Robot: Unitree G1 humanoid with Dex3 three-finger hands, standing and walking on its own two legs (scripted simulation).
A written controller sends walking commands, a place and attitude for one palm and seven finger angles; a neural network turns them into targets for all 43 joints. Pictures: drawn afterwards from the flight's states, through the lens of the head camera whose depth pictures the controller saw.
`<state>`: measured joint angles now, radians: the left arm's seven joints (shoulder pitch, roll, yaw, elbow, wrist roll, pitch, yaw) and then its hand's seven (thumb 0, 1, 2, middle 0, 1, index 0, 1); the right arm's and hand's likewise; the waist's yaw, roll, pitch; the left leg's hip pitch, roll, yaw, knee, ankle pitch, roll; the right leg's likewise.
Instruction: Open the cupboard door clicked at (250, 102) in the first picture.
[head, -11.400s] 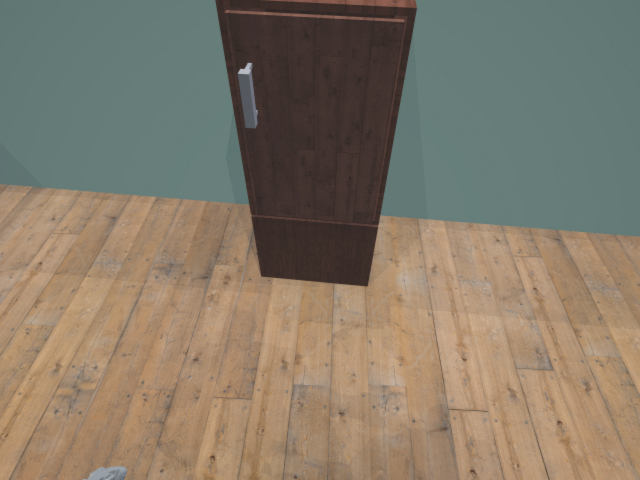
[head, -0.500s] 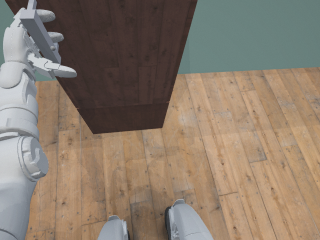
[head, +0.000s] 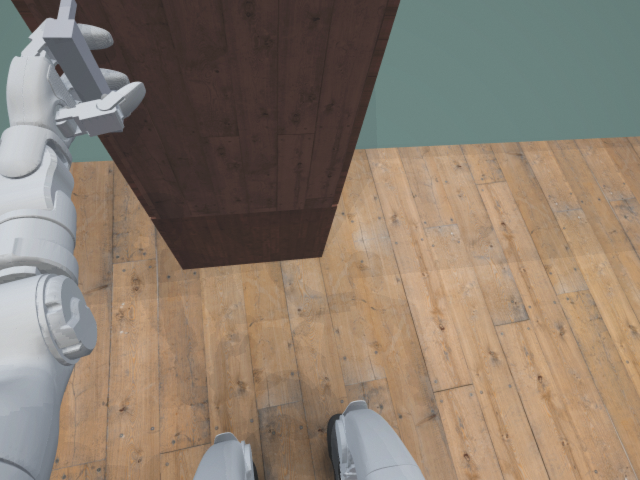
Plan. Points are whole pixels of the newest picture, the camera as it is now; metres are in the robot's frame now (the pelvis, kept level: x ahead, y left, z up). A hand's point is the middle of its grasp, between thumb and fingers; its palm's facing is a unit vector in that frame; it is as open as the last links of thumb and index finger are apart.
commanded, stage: close the thumb around the handle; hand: left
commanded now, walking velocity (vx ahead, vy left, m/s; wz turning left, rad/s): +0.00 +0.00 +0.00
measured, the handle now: (91, 69) +0.59 +0.20 +0.09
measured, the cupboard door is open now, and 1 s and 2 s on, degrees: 0 23 44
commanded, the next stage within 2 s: pull the door open along its arc in 0.24 s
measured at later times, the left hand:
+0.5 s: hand (111, 99) +0.54 +0.17 +0.09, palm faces -0.01 -1.00 -0.01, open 5.7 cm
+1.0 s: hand (158, 191) +0.42 +0.12 +0.09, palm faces +0.36 -0.93 +0.05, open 5.8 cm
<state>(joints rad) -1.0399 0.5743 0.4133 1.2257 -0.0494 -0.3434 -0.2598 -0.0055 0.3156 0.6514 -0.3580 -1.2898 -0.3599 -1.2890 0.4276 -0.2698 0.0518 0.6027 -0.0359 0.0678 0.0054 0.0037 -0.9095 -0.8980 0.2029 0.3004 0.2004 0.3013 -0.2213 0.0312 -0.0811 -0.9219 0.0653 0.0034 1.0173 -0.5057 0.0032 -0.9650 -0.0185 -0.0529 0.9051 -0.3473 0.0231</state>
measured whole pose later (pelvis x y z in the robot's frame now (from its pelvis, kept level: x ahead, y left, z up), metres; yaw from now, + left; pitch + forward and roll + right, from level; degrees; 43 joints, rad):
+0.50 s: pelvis +0.01 +0.00 +0.00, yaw +0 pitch +23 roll -3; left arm -0.96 0.52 0.42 1.16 -0.07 -0.35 -0.25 0.01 0.70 0.83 -0.39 -1.35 -0.39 -1.35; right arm 0.42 -0.26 0.04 0.59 -0.03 0.09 0.01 0.00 -0.91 -0.90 0.20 0.30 0.20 0.30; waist -0.20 0.04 -0.09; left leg -0.88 0.07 0.01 1.00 -0.51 0.00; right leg -0.94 -0.01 -0.05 0.90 -0.36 0.02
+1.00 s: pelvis +0.02 -0.01 +0.02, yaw +1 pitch +16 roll -1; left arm -0.38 0.00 0.13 0.49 -0.01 -0.32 0.38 0.01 0.68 0.79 -0.32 -1.35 -0.39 -1.35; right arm 0.29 -0.22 -0.02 0.57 -0.05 0.03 0.07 0.01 -0.91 -0.90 0.20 0.30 0.20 0.30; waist -0.05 0.04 -0.14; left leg -0.68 0.04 0.02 0.89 -0.49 -0.01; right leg -0.75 -0.04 -0.04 0.84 -0.37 0.02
